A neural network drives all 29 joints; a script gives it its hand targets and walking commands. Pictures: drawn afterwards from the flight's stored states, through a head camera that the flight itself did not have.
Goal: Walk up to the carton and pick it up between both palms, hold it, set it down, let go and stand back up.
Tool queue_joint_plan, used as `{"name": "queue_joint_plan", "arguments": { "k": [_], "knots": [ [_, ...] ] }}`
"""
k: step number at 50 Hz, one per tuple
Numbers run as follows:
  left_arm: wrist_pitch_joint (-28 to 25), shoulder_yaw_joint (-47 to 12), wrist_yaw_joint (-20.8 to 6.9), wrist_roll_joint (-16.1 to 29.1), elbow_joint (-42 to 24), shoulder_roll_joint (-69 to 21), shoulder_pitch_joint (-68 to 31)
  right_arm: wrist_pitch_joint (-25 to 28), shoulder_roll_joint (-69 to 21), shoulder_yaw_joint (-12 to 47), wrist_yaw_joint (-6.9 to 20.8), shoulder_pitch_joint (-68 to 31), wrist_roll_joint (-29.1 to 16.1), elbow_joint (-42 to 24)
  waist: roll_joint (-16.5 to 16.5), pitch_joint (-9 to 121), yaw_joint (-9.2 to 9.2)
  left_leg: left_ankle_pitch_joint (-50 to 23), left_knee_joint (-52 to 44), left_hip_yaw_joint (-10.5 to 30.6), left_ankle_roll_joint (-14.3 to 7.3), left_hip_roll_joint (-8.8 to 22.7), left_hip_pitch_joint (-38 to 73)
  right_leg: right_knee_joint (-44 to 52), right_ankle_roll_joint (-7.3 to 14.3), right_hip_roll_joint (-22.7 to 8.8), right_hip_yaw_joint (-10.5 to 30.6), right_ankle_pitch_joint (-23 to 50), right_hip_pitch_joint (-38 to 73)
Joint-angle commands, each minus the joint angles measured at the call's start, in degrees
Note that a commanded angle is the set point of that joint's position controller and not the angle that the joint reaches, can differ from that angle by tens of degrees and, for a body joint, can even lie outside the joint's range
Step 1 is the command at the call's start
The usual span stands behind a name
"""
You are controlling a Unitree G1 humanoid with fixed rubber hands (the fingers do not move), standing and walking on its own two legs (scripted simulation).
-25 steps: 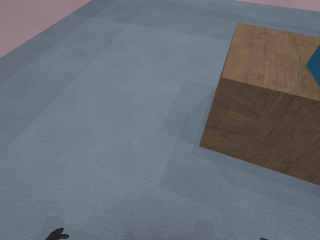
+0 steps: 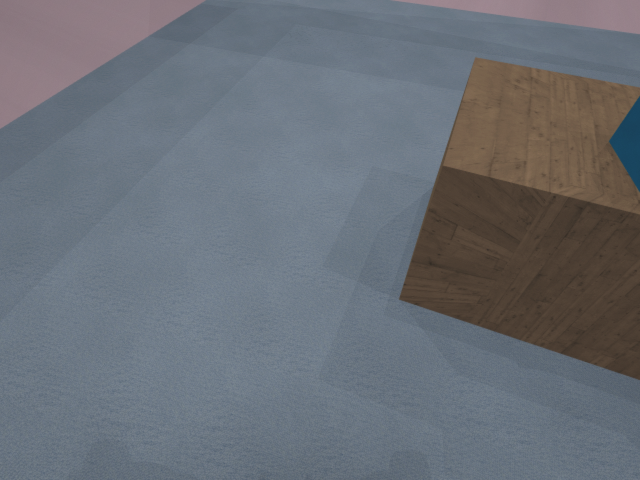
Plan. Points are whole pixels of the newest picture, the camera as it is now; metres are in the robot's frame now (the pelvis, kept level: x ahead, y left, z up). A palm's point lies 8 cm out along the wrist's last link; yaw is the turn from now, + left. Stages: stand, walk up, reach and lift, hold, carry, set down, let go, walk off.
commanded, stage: stand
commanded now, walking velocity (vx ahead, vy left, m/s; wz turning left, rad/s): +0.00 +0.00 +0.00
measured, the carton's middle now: out of the picture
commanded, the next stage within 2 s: walk up in 0.44 s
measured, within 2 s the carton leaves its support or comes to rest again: neither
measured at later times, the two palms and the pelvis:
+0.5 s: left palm out of the picture +0.08 +0.30 -0.12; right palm out of the picture +0.08 -0.30 -0.11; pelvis +0.00 +0.00 +0.00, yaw +0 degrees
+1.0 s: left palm (156, 462) +0.18 +0.22 -0.12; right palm out of the picture +0.05 -0.47 -0.11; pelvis +0.05 -0.10 -0.03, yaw -10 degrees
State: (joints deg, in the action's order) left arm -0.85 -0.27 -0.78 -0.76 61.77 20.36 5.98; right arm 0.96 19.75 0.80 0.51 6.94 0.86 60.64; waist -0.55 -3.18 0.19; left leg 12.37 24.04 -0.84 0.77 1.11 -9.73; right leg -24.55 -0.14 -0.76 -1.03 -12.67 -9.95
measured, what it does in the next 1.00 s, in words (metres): steps to the right: right foot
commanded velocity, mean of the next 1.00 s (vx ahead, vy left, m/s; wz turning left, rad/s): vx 0.00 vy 0.00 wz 0.00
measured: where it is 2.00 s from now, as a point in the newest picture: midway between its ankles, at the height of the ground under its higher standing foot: outside the picture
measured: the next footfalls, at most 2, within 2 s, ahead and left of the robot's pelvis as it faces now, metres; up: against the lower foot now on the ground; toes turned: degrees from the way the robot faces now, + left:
right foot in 0.96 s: +0.12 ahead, -0.26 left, +0.00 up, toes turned -12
left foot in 1.24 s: +0.24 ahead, -0.09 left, +0.00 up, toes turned -7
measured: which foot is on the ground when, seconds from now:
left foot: down 0.00-0.96, up 0.98-1.00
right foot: down 0.00-0.66, up 0.68-0.94, down 0.96-1.00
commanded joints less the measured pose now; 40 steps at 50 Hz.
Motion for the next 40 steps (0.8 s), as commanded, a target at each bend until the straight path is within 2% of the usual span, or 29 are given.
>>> {"name": "queue_joint_plan", "arguments": {
  "k": [1,7,12,15,31,32,33,34,35,36,37,38,39,40],
  "knots": [
    [-1.45,2.41,0.81,0.13,-3.02,11.37,-2.93,1.39,11.71,-2.85,-0.90,-3.21,0.00,-3.04,1.23,4.62,0.00,-5.28,-5.14,4.92,-2.36,6.00,1.26,5.55,2.02,-6.42,5.23,6.00,1.47],
    [-1.36,2.39,0.87,-0.02,-2.19,11.37,-2.62,1.34,11.57,-2.78,-0.93,-3.22,-0.04,-2.47,0.17,4.09,0.12,-5.13,-6.05,5.10,-2.22,6.13,1.35,6.51,1.78,-6.46,4.85,5.80,1.92],
    [-1.29,2.42,0.93,-0.03,-1.90,11.62,-2.69,1.25,11.55,-2.80,-0.86,-3.39,-0.09,-2.15,0.13,4.57,0.08,-5.83,-6.45,4.91,-1.99,6.17,2.20,6.85,1.72,-6.53,4.66,6.33,2.20],
    [-1.19,2.41,0.93,0.07,-1.63,11.62,-2.60,1.25,11.63,-2.77,-0.90,-3.33,-0.11,-1.98,1.37,4.44,-0.01,-6.07,-6.51,4.67,-1.97,6.16,2.22,7.28,1.71,-6.68,5.01,6.90,2.25],
    [-1.03,2.55,1.06,0.04,-1.30,11.86,-2.73,1.02,12.31,-2.98,-1.14,-3.16,-0.23,-1.20,0.70,5.22,0.03,-9.46,-6.93,4.45,-1.85,6.52,3.45,7.34,1.53,-6.93,4.64,10.20,3.90],
    [1.15,6.51,-2.35,-3.21,-9.43,16.34,-4.14,1.80,21.01,-7.71,-2.46,4.39,-0.46,-2.11,-1.80,4.69,-2.45,5.55,-2.97,5.96,-5.27,8.37,11.19,-1.88,3.89,-1.54,5.58,-1.74,-11.95],
    [2.31,6.67,-4.12,-3.29,-11.22,14.52,-7.37,2.24,23.21,-8.83,-3.09,9.28,-0.12,-1.60,5.74,2.80,-4.95,16.64,-11.19,15.06,-9.20,17.38,15.20,-13.22,2.28,0.00,1.20,-10.41,-22.33],
    [3.19,7.30,-4.56,-4.26,-12.19,14.49,-6.90,2.76,25.46,-9.78,-3.58,8.48,0.30,-2.66,5.62,0.83,-4.86,20.62,-14.53,21.30,-12.14,25.32,12.48,-23.82,0.75,-2.60,5.96,-12.17,-26.71],
    [3.57,8.15,-4.98,-4.10,-12.51,15.14,-5.28,3.18,24.75,-9.97,-3.94,6.24,0.41,-4.68,2.47,0.35,-3.80,17.20,-13.73,21.39,-12.97,27.52,9.10,-27.86,0.48,-3.22,9.24,-10.77,-26.58],
    [3.74,8.63,-5.41,-3.75,-12.83,14.87,-3.26,3.44,23.94,-10.27,-4.08,4.85,0.60,-6.55,3.13,0.87,-2.53,16.45,-13.74,19.80,-13.76,27.76,6.87,-30.19,0.51,-4.45,9.36,-9.72,-26.35],
    [4.11,8.02,-5.76,-3.76,-13.62,14.73,-0.97,3.82,23.84,-10.88,-4.47,3.51,1.21,-8.65,4.29,0.68,-0.77,14.71,-13.69,17.13,-13.29,27.26,4.30,-30.66,0.11,-5.61,11.76,-11.62,-24.32],
    [4.31,8.32,-6.39,-3.49,-13.70,14.81,1.57,4.16,22.93,-10.83,-4.50,1.58,1.24,-9.72,4.74,1.26,0.76,12.72,-12.77,12.72,-12.52,24.77,3.77,-30.38,-0.25,-6.45,11.36,-10.04,-22.68],
    [4.35,8.41,-7.03,-3.16,-14.19,14.12,2.27,4.26,21.82,-10.65,-4.49,1.57,1.42,-10.55,5.56,1.38,1.02,10.02,-11.58,8.42,-11.91,22.63,4.43,-27.93,-0.46,-6.48,10.09,-8.74,-22.14],
    [4.42,8.44,-7.52,-3.03,-15.03,13.51,1.71,4.32,21.34,-10.71,-4.50,2.85,1.51,-11.15,6.22,0.79,0.20,7.28,-10.43,5.39,-11.74,20.91,4.79,-25.72,-0.79,-6.13,8.29,-7.66,-21.99]
  ]
}}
